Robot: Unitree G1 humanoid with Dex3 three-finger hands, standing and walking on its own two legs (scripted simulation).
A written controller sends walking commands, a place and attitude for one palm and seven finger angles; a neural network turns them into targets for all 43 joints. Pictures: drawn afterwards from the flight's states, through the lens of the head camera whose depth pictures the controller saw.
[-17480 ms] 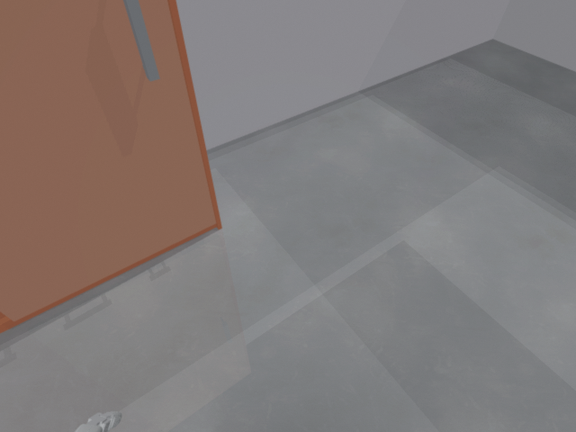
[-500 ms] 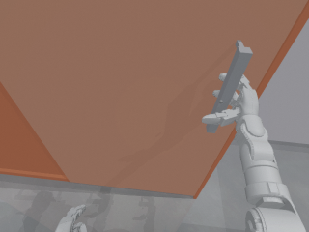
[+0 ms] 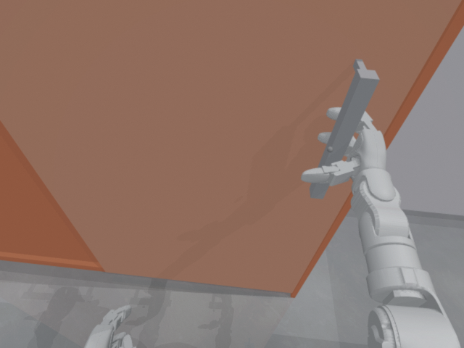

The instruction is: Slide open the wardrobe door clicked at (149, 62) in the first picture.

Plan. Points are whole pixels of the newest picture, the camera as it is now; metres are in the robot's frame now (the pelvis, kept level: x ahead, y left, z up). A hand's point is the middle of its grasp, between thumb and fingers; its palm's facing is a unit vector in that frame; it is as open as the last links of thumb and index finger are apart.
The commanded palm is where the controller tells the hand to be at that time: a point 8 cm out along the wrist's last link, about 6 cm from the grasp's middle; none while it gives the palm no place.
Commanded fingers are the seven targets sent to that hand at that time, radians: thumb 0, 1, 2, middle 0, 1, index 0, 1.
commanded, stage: grip the handle and tug to test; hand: right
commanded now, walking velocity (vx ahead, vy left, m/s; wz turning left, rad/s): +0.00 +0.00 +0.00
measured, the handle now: (334, 137) +0.46 -0.14 +0.15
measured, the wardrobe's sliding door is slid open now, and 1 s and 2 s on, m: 0.00 0.00 0.00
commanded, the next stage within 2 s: tug the door sideways, standing still in 1.44 s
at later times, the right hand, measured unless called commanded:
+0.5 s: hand (337, 151) +0.42 -0.13 +0.16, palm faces +0.04 +1.00 +0.01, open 8.9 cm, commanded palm +0.38 -0.18 +0.16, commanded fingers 0.00 -0.67 -0.80 0.43 1.37 0.43 1.37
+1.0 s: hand (331, 153) +0.41 -0.12 +0.16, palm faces +0.01 +1.00 +0.02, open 6.3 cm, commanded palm +0.39 -0.18 +0.16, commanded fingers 0.00 -0.90 -0.90 0.45 1.40 0.45 1.40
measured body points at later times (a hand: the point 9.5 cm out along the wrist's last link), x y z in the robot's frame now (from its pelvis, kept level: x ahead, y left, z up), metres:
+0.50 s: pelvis +0.00 +0.00 +0.00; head +0.01 +0.01 +0.45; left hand +0.13 +0.24 -0.10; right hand +0.41 -0.19 +0.16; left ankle +0.00 +0.09 -0.74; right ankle -0.02 -0.11 -0.74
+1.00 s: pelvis +0.00 +0.00 +0.00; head +0.00 +0.01 +0.45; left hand +0.13 +0.24 -0.11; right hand +0.40 -0.17 +0.16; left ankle +0.00 +0.09 -0.74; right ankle -0.02 -0.11 -0.74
